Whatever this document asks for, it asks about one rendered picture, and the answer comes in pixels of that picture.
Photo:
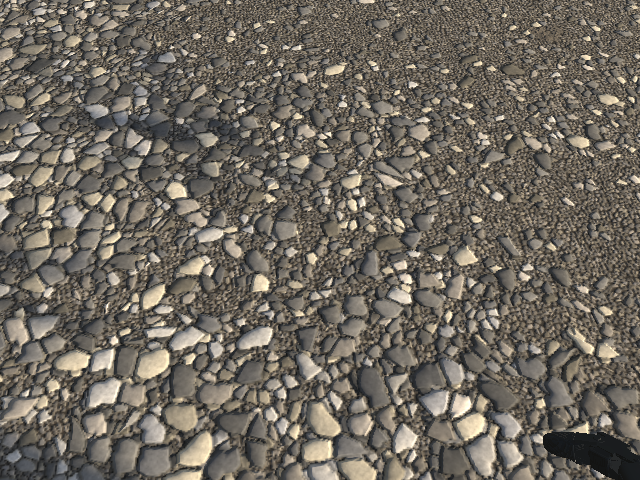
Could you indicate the robot right hand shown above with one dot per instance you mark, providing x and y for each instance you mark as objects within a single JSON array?
[{"x": 606, "y": 454}]

